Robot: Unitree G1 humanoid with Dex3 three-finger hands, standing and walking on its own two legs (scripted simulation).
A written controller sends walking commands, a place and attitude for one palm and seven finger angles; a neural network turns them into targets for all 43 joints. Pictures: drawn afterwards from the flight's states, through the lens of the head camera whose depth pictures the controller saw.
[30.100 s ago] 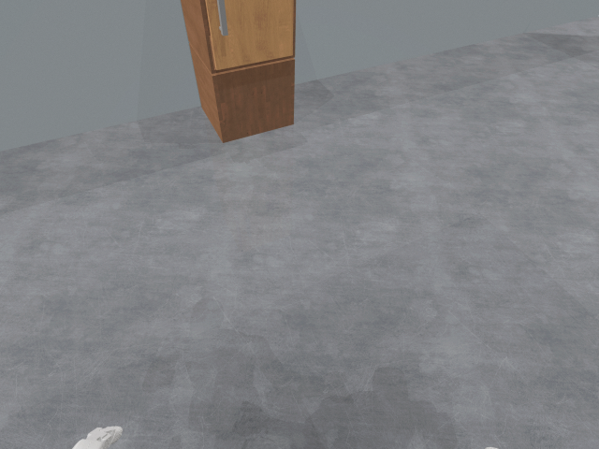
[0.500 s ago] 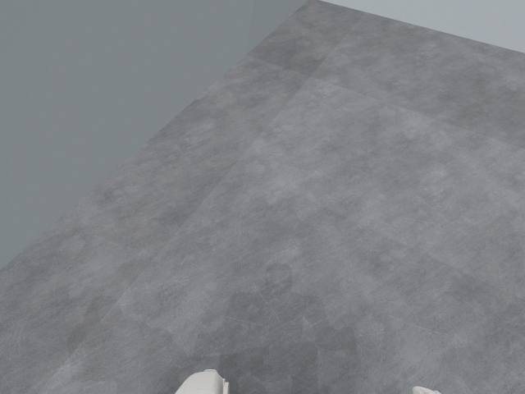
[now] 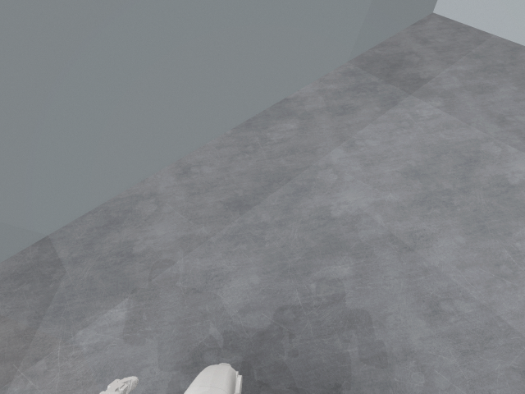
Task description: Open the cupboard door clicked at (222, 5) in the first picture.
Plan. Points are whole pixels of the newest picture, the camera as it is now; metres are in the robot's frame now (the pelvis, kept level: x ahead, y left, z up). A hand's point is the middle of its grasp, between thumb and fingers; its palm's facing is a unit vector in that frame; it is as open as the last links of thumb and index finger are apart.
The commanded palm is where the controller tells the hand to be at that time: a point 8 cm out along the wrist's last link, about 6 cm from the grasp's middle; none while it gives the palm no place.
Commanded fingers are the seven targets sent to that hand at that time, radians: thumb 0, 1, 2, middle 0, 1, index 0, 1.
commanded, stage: turn to face it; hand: left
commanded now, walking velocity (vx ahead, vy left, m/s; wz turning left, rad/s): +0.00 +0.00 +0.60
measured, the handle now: out of the picture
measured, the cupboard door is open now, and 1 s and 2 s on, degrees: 44 44 44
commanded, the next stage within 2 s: none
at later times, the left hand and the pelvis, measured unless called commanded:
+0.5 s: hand out of the picture +0.07 +0.22 -0.15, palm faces +0.29 -0.91 -0.29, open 7.4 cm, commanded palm none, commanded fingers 0.00 0.90 0.90 -0.20 -0.30 -0.20 -0.30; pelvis +0.02 -0.02 +0.00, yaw +17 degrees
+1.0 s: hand out of the picture -0.07 +0.17 -0.18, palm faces +0.60 -0.77 -0.22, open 7.4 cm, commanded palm none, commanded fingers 0.00 0.90 0.90 -0.20 -0.30 -0.20 -0.30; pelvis +0.02 -0.03 -0.01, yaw +36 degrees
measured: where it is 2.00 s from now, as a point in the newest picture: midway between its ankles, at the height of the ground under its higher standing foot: outside the picture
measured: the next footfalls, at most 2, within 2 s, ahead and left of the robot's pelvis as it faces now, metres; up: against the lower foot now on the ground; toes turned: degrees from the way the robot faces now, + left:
left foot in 0.18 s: +0.04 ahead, +0.14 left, +0.00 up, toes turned +11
right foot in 0.52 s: +0.10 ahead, -0.13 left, +0.00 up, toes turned +16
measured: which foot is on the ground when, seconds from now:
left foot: up 0.00-0.16, down 0.18-0.52, up 0.54-0.90, down 0.92-1.00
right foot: down 0.00-0.18, up 0.20-0.50, down 0.52-0.92, up 0.94-1.00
